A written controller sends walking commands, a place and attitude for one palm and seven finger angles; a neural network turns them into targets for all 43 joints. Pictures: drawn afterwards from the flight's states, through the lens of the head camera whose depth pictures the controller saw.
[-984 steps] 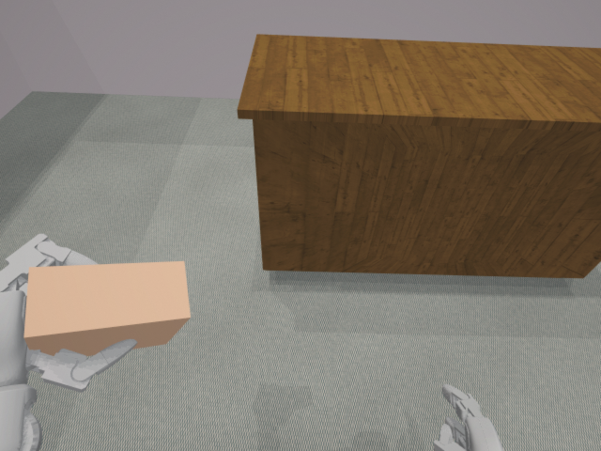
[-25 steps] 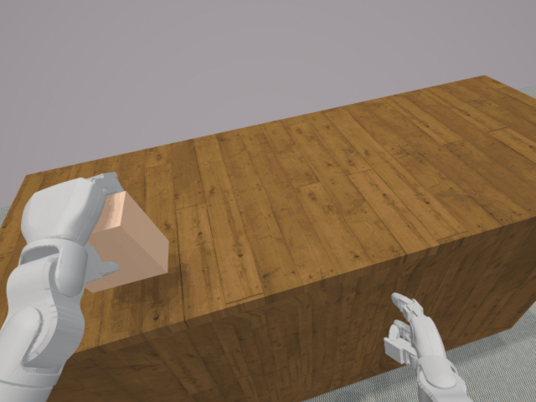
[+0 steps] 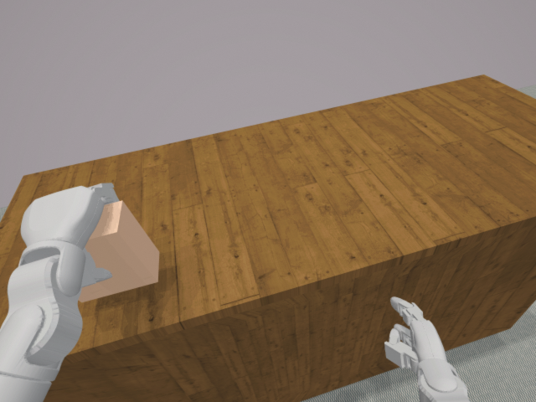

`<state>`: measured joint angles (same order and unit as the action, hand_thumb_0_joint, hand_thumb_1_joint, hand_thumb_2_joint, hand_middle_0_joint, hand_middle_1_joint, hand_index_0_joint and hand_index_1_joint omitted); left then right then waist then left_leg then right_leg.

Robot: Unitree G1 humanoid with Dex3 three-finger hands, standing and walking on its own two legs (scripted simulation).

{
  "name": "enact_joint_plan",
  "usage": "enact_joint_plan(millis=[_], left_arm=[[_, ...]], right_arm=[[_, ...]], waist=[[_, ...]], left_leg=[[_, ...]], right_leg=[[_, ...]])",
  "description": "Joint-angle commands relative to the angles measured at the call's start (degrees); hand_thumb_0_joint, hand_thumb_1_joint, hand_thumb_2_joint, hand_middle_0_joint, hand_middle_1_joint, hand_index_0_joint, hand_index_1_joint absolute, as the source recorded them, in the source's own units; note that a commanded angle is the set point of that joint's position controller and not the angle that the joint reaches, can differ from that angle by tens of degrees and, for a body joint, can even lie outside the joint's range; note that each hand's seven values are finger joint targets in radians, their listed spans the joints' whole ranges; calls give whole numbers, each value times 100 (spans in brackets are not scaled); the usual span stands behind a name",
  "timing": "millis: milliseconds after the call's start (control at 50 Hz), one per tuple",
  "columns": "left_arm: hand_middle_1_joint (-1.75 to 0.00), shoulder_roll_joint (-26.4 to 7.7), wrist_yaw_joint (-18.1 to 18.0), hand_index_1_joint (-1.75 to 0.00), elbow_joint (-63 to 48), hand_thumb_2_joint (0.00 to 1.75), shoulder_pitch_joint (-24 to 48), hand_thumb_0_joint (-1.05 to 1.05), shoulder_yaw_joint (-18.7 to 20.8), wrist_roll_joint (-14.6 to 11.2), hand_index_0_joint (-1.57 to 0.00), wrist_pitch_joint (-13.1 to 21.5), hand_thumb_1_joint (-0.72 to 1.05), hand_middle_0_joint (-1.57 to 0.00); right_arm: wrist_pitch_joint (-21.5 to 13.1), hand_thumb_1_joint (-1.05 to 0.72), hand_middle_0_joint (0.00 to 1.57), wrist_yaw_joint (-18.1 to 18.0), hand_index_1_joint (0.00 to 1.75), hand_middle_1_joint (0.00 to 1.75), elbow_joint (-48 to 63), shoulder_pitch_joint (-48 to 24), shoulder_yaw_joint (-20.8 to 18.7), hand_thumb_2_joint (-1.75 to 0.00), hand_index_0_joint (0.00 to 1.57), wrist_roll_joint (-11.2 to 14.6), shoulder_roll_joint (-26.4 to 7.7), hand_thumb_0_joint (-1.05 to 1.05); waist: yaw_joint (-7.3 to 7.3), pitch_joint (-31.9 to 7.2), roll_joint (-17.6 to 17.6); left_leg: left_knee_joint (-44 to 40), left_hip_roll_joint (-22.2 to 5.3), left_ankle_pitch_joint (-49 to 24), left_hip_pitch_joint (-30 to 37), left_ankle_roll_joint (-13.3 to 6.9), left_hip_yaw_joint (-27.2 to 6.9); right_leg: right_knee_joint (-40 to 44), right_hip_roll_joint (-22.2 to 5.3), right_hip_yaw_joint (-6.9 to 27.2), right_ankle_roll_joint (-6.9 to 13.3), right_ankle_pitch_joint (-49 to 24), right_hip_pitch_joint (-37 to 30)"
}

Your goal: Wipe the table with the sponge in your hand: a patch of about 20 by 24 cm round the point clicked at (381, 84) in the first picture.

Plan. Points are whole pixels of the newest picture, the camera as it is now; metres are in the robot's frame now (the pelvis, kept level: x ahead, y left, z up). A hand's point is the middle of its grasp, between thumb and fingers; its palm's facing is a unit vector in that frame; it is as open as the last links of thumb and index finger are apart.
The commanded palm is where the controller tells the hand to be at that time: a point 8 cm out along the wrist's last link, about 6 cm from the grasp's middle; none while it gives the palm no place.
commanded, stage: move the sponge above the wiping area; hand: left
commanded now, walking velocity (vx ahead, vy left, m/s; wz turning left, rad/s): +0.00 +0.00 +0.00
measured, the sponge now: (108, 262) +0.25 +0.30 +0.10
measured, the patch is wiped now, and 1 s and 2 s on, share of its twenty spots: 0.00 0.00 0.00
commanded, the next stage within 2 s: lower the sponge onto the table in 1.44 s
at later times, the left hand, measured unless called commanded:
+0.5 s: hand (91, 240) +0.26 +0.31 +0.14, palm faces +0.09 -0.07 -0.99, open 10.0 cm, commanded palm +0.21 +0.30 +0.22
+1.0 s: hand (95, 238) +0.25 +0.30 +0.15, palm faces +0.12 -0.07 -0.99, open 10.0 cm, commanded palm +0.21 +0.29 +0.23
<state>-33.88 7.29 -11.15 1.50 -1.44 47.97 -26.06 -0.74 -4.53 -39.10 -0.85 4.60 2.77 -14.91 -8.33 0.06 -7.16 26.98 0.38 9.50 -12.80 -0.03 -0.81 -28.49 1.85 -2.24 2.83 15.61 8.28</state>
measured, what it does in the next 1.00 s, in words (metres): stands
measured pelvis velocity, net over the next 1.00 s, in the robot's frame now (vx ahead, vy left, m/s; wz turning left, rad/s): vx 0.00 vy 0.01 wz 0.01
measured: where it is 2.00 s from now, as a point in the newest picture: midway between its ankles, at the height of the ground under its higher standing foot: outside the picture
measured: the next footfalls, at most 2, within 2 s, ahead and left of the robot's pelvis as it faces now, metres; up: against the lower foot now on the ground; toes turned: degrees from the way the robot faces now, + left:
none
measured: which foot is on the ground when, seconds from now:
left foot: down 0.00-1.00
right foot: down 0.00-1.00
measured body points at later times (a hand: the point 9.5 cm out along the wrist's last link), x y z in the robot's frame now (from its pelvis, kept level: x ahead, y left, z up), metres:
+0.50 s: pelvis +0.00 +0.00 +0.00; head -0.01 -0.04 +0.45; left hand +0.25 +0.31 +0.20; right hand +0.27 -0.18 -0.07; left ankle +0.06 +0.12 -0.74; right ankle +0.00 -0.09 -0.74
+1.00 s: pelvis +0.00 +0.01 +0.00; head -0.02 -0.04 +0.45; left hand +0.24 +0.30 +0.21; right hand +0.27 -0.17 -0.07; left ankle +0.06 +0.12 -0.74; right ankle +0.00 -0.09 -0.74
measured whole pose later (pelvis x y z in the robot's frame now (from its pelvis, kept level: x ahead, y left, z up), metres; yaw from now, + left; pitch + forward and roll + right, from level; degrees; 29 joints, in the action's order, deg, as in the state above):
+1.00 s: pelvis +0.00 +0.01 +0.00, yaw +0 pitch -5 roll +0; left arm -32.4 6.6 -11.8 1.7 -3.2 49.1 -25.4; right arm -0.5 -4.3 -39.2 -0.3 4.2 2.9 -14.6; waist -8.5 0.1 -7.0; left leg 26.3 1.2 9.3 -12.5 -0.8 -0.9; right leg -27.4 1.1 -2.2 2.1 15.3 7.7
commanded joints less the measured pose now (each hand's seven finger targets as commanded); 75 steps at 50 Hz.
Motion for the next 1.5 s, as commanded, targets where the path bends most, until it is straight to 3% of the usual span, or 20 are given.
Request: enact_joint_plan(millis=[0, 180, 300, 440, 500, 520, 700, 760, 800, 820, 880, 900, 920, 1060, 1100, 1120, 1200, 1320, 1400, 1480], left_arm=[[-160, -1605, -221, -160, -1165, 130, 1687, 0, 1086, 236, -120, 140, 10, -120], [-160, -1483, -318, -160, -1051, 130, 1773, 0, 1018, 296, -120, 502, 10, -120], [-160, -1690, -473, -160, -769, 130, 1810, 0, 1271, 277, -120, 363, 10, -120], [-160, -1358, -338, -160, -765, 130, 1733, 0, 907, 290, -120, 365, 10, -120], [-160, -1639, -370, -160, -1335, 130, 1600, 0, 1185, 299, -120, 466, 10, -120], [-160, -1257, -363, -160, -1258, 130, 1465, 0, 891, 264, -120, 458, 10, -120], [-160, -1543, -504, -160, -1064, 130, 1752, 0, 1118, 318, -120, 108, 10, -120], [-160, -1045, -391, -160, -1069, 130, 1647, 0, 613, 285, -120, 82, 10, -120], [-160, -1426, -359, -160, -1123, 130, 1713, 0, 906, 341, -120, 50, 10, -120], [-160, -1137, -316, -160, -1119, 130, 1836, 0, 626, 348, -120, 61, 10, -120], [-160, -1274, -308, -160, -1255, 130, 1668, 0, 767, 388, -120, 112, 10, -120], [-160, -1647, -346, -160, -1335, 130, 1618, 0, 1149, 369, -120, 97, 10, -120], [-160, -1336, -331, -160, -1214, 130, 1709, 0, 860, 369, -120, 83, 10, -120], [-160, -1237, -354, -160, -927, 130, 1850, 0, 762, 314, -120, 27, 10, -120], [-160, -1675, -354, -160, -1079, 130, 1704, 0, 1154, 338, -120, -9, 10, -120], [-160, -1304, -298, -160, -989, 130, 1760, 0, 809, 303, -120, -32, 10, -120], [-160, -1677, -225, -160, -1014, 130, 1795, 0, 1104, 327, -120, 2, 10, -120], [-160, -1347, -208, -160, -1359, 130, 1532, 0, 895, 240, -120, 212, 10, -120], [-160, -1718, -347, -160, -1474, 130, 1581, 0, 1262, 271, -120, 204, 10, -120], [-160, -1580, -367, -160, -983, 130, 1700, 0, 1110, 253, -120, 107, 10, -120]], right_arm=[[-378, -90, 20, -33, 30, 30, 1096, -1589, -211, -90, 20, 31, -432, 0], [-415, -90, 20, -64, 30, 30, 1032, -1256, -277, -90, 20, -33, -448, 0], [-412, -90, 20, -51, 30, 30, 1006, -1448, -250, -90, 20, 5, -475, 0], [-373, -90, 20, -30, 30, 30, 1023, -1275, -253, -90, 20, 8, -452, 0], [-426, -90, 20, -8, 30, 30, 1125, -1449, -249, -90, 20, -1, -435, 0], [-411, -90, 20, 1, 30, 30, 1134, -1322, -255, -90, 20, -49, -412, 0], [-316, -90, 20, 4, 30, 30, 1047, -1550, -241, -90, 20, 36, -472, 0], [-327, -90, 20, 15, 30, 30, 1064, -1408, -258, -90, 20, 13, -439, 0], [-345, -90, 20, -7, 30, 30, 1072, -1537, -224, -90, 20, 46, -457, 0], [-338, -90, 20, -4, 30, 30, 1099, -1474, -211, -90, 20, 24, -432, 0], [-316, -90, 20, 38, 30, 30, 1085, -1411, -237, -90, 20, 7, -431, 0], [-347, -90, 20, 23, 30, 30, 1099, -1531, -235, -90, 20, 28, -447, 0], [-324, -90, 20, 11, 30, 30, 1096, -1481, -208, -90, 20, -4, -428, 0], [-330, -90, 20, 2, 30, 30, 1031, -1445, -238, -90, 20, 14, -454, 0], [-353, -90, 20, -3, 30, 30, 1062, -1567, -228, -90, 20, 40, -473, 0], [-333, -90, 20, -1, 30, 30, 1087, -1522, -200, -90, 20, 23, -446, 0], [-339, -90, 20, -18, 30, 30, 1058, -1532, -222, -90, 20, 57, -469, 0], [-390, -90, 20, 8, 30, 30, 1131, -1426, -207, -90, 20, -9, -405, 0], [-406, -90, 20, 13, 30, 30, 1103, -1512, -241, -90, 20, 23, -442, 0], [-320, -90, 20, -18, 30, 30, 996, -1372, -263, -90, 20, 29, -480, 0]], waist=[[-7, -1039, 178], [37, -1246, 205], [-25, -1042, 214], [73, -1266, 271], [-33, -1369, -46], [-5, -1290, -25], [-34, -1091, 124], [8, -1175, 108], [-11, -1142, 212], [26, -1198, 213], [-27, -1274, 106], [-90, -1254, 87], [-47, -1279, 174], [-30, -1142, 279], [-93, -1222, 180], [-36, -1239, 182], [-17, -1161, 209], [-24, -1166, 119], [-74, -1117, 136], [-18, -1037, 278]], left_leg=[[-193, 171, -493, 762, -139, -334], [-166, 199, -695, 882, -160, -309], [-244, 176, -515, 748, -119, -340], [-214, 182, -673, 790, -151, -314], [-202, 186, -824, 917, -157, -398], [-212, 163, -868, 850, -165, -339], [-382, 148, -486, 769, -105, -406], [-382, 132, -569, 819, -123, -382], [-412, 132, -434, 790, -126, -438], [-397, 137, -497, 752, -137, -393], [-387, 140, -646, 789, -130, -415], [-401, 130, -559, 778, -131, -471], [-380, 150, -610, 752, -140, -389], [-383, 147, -410, 732, -122, -370], [-347, 167, -454, 736, -124, -413], [-313, 172, -514, 666, -129, -353], [-262, 165, -413, 710, -142, -374], [-227, 161, -625, 740, -157, -355], [-223, 174, -599, 774, -143, -392], [-257, 198, -469, 668, -133, -320]], right_leg=[[758, -167, 831, 159, -489, 322], [754, -196, 614, 100, -753, 227], [777, -155, 769, 175, -531, 261], [715, -171, 498, 89, -763, 182], [652, -123, 684, 190, -865, 90], [646, -152, 435, 158, -900, 107], [742, -81, 665, 189, -435, 229], [715, -121, 404, 126, -570, 220], [714, -66, 610, 180, -431, 217], [693, -100, 407, 147, -500, 187], [660, -116, 448, 139, -629, 116], [663, -61, 650, 212, -519, 91], [669, -89, 435, 167, -564, 90], [768, -122, 477, 130, -387, 233], [724, -90, 745, 196, -412, 164], [695, -137, 532, 160, -515, 129], [738, -106, 747, 165, -407, 264], [687, -140, 527, 149, -642, 209], [719, -105, 781, 184, -599, 236], [806, -150, 628, 93, -468, 260]])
